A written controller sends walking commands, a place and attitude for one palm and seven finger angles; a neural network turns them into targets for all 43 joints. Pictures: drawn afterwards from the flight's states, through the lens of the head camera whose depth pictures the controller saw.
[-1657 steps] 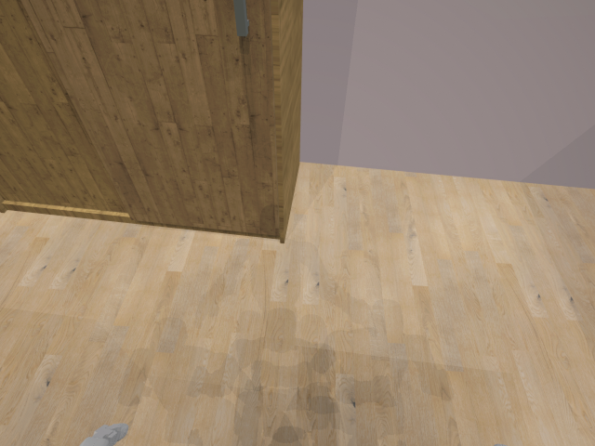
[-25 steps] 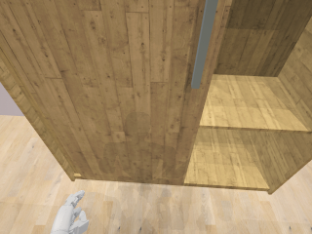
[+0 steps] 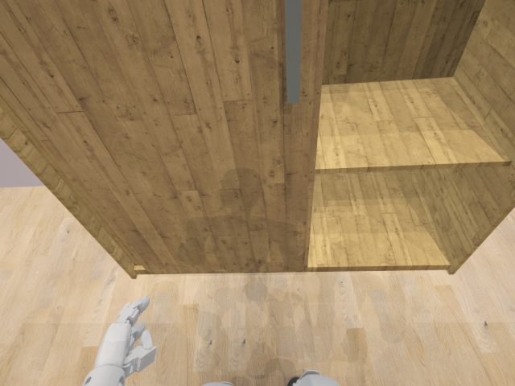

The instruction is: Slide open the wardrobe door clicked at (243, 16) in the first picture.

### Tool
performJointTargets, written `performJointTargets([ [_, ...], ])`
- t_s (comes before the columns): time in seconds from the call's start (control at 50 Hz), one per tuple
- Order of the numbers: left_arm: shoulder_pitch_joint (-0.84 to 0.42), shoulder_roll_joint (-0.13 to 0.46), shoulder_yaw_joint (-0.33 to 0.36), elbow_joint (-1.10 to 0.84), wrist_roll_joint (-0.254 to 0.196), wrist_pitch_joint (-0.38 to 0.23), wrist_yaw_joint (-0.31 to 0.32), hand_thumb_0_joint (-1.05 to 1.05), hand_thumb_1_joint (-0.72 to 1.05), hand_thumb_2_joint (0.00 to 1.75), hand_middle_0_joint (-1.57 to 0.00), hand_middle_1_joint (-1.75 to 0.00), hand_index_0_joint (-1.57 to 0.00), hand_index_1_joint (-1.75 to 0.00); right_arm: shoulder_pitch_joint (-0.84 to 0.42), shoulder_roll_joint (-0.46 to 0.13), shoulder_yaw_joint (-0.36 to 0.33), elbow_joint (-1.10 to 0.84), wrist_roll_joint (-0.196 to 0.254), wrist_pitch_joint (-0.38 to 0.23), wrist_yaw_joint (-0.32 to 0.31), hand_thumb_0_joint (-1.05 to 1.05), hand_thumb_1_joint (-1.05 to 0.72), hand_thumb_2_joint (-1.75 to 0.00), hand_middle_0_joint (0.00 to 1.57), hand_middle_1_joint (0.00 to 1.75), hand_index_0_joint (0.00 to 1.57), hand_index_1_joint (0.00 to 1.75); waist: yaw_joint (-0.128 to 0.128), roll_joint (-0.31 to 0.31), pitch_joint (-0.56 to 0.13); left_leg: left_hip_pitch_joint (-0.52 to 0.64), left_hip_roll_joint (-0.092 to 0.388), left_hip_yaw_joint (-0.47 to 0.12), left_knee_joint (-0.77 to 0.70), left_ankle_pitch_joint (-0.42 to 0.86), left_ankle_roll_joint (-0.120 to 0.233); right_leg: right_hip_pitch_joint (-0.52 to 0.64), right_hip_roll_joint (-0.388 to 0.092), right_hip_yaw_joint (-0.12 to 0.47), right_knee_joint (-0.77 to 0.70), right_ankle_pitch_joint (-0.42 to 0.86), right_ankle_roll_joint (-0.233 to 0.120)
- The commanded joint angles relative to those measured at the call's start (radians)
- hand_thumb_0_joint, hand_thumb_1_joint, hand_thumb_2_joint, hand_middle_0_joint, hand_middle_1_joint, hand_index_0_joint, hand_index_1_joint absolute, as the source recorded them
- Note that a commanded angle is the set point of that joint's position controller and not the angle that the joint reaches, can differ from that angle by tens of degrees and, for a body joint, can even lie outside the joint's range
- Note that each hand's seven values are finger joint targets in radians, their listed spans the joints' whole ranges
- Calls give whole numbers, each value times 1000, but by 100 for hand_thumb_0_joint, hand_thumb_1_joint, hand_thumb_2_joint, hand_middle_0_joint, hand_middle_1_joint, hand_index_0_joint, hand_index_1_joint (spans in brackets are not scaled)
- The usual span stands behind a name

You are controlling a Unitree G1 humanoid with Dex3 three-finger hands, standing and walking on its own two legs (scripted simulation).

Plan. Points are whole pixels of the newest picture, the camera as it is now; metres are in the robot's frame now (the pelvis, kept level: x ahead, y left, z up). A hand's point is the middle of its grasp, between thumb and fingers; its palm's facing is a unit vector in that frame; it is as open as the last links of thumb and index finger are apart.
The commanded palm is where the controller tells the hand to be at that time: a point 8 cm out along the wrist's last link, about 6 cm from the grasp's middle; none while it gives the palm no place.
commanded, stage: step back with the hand held close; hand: right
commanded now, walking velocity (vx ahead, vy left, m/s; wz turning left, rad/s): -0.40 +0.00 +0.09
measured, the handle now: (292, 19) +0.60 -0.04 +0.27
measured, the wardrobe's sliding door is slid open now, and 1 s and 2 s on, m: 0.56 0.56 0.56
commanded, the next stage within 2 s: stop stepping back and stand still in 0.28 s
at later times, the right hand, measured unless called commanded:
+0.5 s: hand out of the picture +0.19 -0.28 +0.17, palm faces +0.19 +0.94 -0.30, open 7.4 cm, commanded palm +0.10 -0.34 +0.20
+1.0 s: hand out of the picture +0.09 -0.38 +0.18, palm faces +0.16 +0.93 -0.32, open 7.4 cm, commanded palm +0.04 -0.44 +0.20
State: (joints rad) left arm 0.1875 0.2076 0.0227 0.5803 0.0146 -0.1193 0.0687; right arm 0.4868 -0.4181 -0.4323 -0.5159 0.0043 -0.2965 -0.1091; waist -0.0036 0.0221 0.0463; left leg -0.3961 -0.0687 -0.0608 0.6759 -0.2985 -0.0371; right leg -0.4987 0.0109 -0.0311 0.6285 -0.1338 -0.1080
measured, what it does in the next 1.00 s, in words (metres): steps to the right: left foot, then right foot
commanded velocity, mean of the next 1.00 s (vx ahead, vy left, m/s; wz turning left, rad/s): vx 0.01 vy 0.12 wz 0.01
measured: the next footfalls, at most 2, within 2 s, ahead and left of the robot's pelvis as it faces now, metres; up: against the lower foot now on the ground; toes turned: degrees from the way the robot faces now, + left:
left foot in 0.32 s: -0.17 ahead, +0.13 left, +0.00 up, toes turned +10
right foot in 0.42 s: +0.09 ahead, -0.04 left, +0.00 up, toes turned +10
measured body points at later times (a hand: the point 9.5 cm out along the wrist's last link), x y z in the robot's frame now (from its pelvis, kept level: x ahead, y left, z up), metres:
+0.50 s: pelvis -0.09 -0.07 +0.00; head -0.08 -0.14 +0.44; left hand +0.02 +0.19 -0.05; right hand +0.18 -0.33 +0.19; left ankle -0.20 +0.10 -0.67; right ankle +0.05 -0.05 -0.72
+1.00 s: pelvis -0.16 -0.18 +0.02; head -0.16 -0.25 +0.46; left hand -0.09 +0.03 -0.06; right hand +0.07 -0.43 +0.20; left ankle -0.19 -0.07 -0.67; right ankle -0.12 -0.29 -0.72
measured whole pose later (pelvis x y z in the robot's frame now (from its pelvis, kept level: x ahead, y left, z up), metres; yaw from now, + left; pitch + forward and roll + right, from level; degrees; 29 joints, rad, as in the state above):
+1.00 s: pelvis -0.16 -0.18 +0.02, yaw +12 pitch +0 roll +6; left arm 0.34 0.05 -0.07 0.64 0.05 -0.11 -0.02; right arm 0.56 -0.40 -0.41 -0.62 0.04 -0.17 -0.10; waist 0.05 0.07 -0.06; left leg -0.40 -0.06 0.12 0.88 -0.43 0.01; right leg -0.33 -0.08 0.07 0.64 -0.32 0.00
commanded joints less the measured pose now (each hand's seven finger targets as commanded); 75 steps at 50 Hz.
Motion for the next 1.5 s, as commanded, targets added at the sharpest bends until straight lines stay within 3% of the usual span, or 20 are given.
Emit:
performJointTargets([
  [0.0, -63, 135, 66, -143, 22, -86, 4, 0, 90, 90, -20, -30, -20, -30, -134, -233, -212, -289, 3, -80, -30, 0, -90, -90, 20, 30, 20, 30, -12, -267, -204, 238, -59, 11, 535, -165, 29, -167, -363, 422, -580, -571, -38],
  [0.2, -11, 109, 51, -52, 17, -107, -20, 0, 90, 90, -20, -30, -20, -30, -139, -155, -54, -203, 55, -38, -27, 0, -90, -90, 20, 30, 20, 30, -19, -225, -319, 169, -12, 139, -289, -264, 107, 426, -238, 137, -518, -154, 219],
  [0.28, -72, 77, 27, -57, 12, -78, -8, 0, 90, 90, -20, -30, -20, -30, -192, -281, -125, -259, 50, -65, -25, 0, -90, -90, 20, 30, 20, 30, -28, 169, -174, -124, 426, -165, -518, 223, 265, 318, -21, 37, 356, -251, 174],
  [0.34, -82, 62, 8, -60, 3, -92, -22, 0, 90, 90, -20, -30, -20, -30, -344, -203, -56, -214, 40, -61, 21, 0, -90, -90, 20, 30, 20, 30, 13, 300, -217, 57, 291, 69, -275, 445, 152, 207, 21, -9, 230, -167, 161],
  [0.42, -81, 136, 36, -95, -5, -111, -8, 0, 90, 90, -20, -30, -20, -30, -190, -220, -113, -173, 50, 20, 27, 0, -90, -90, 20, 30, 20, 30, 2, -401, -206, 34, -43, -25, 427, -404, 50, 251, -287, 551, -482, -91, 80],
  [0.52, -90, 118, 57, -141, 16, -101, -56, 0, 90, 90, -20, -30, -20, -30, 104, -224, -180, -386, 65, 50, 7, 0, -90, -90, 20, 30, 20, 30, -71, -460, -197, 354, -146, 237, 269, -224, 73, -16, -84, 112, -735, -519, 483],
  [0.56, -36, 92, 63, -150, 10, -103, -67, 0, 90, 90, -20, -30, -20, -30, 269, -239, -204, -405, 51, 33, -5, 0, -90, -90, 20, 30, 20, 30, -89, -369, -218, 537, -94, 275, -54, -239, 123, -121, 23, -64, -408, -332, 382],
  [0.6, 3, 98, 78, -118, -51, -71, -59, 0, 90, 90, -20, -30, -20, -30, 290, -211, -168, -398, 38, 58, -15, 0, -90, -90, 20, 30, 20, 30, -50, 387, -183, 35, 386, -195, -338, -181, 272, -24, 36, 140, 701, -434, 133],
  [0.64, -15, 84, 44, -106, -17, -62, -42, 0, 90, 90, -20, -30, -20, -30, -57, -310, -255, -495, 60, 72, 0, 0, -90, -90, 20, 30, 20, 30, 54, 239, -78, -253, 487, -309, -500, -527, 304, -106, -64, 236, 878, -298, 83],
  [0.68, 44, 66, 15, -78, 39, -31, -39, 0, 90, 90, -20, -30, -20, -30, -295, -397, -280, -186, 41, 47, -9, 0, -90, -90, 20, 30, 20, 30, 129, 65, -136, -389, 362, -27, -220, -402, 24, 252, -127, 41, 563, -267, 152],
  [0.72, -17, 130, 53, -31, 0, -49, -5, 0, 90, 90, -20, -30, -20, -30, -319, -190, -106, 44, 36, 108, -37, 0, -90, -90, 20, 30, 20, 30, 56, -54, -107, -229, 227, 85, -121, -591, 135, 254, -15, -87, 133, -324, 93],
  [0.76, -27, 198, 45, -51, -6, -57, 14, 0, 90, 90, -20, -30, -20, -30, -392, -183, -42, -8, 20, 115, -37, 0, -90, -90, 20, 30, 20, 30, 53, -538, 27, -349, 46, 206, 394, -459, 53, 183, -232, 413, -298, -626, 10],
  [0.8, -53, 164, 44, -84, 5, -62, -11, 0, 90, 90, -20, -30, -20, -30, -416, -249, -104, -119, -10, 39, -13, 0, -90, -90, 20, 30, 20, 30, 26, -358, 154, -323, 72, 27, 633, -195, 46, -66, -424, 757, -533, -710, -117],
  [0.98, -49, 97, 11, -117, 36, -27, -42, 0, 90, 90, -20, -30, -20, -30, 62, -235, -144, -390, 25, 50, -39, 0, -90, -90, 20, 30, 20, 30, -12, -370, -157, 383, -35, 248, -77, -214, 72, -99, -193, 198, -330, -580, 62],
  [1.04, -21, 55, 15, -74, 11, 16, -16, 0, 90, 90, -20, -30, -20, -30, 10, -220, -157, -172, 16, 112, -55, 0, -90, -90, 20, 30, 20, 30, 1, 81, -126, 432, 303, -256, -379, -406, 256, -303, -57, 34, 265, -430, 110],
  [1.06, -53, 73, 22, -85, -11, 12, 1, 0, 90, 90, -20, -30, -20, -30, -89, -243, -165, -177, 32, 106, -64, 0, -90, -90, 20, 30, 20, 30, 7, 167, -39, 340, 458, -453, -466, -213, 328, -355, -51, 34, 508, -370, 121],
  [1.18, -15, 109, 21, -43, -12, -34, 20, 0, 90, 90, -20, -30, -20, -30, -130, -125, -42, -59, 40, 99, -44, 0, -90, -90, 20, 30, 20, 30, 39, -99, -128, 23, 185, 109, 18, 138, 102, 348, -62, -32, -80, -1, 92],
  [1.26, -55, 107, 15, -72, 6, -97, -4, 0, 90, 90, -20, -30, -20, -30, -260, -169, -31, -282, 25, 45, -42, 0, -90, -90, 20, 30, 20, 30, 22, -196, -89, -116, 77, 59, 319, -233, 19, 380, -332, 499, -300, 366, -43],
  [1.4, -48, 102, 12, -126, -11, -85, -24, 0, 90, 90, -20, -30, -20, -30, 147, -237, -213, -320, 34, 30, -66, 0, -90, -90, 20, 30, 20, 30, -9, -351, -189, 309, 68, 136, -199, 89, 33, 173, -172, 84, -166, 244, 52],
  [1.48, 10, 94, 19, -112, -15, -57, -11, 0, 90, 90, -20, -30, -20, -30, 114, -215, -224, -92, 59, 23, -65, 0, -90, -90, 20, 30, 20, 30, 30, 37, -206, 341, 309, -204, -267, 481, 152, 77, -40, 13, 39, -115, 121],
])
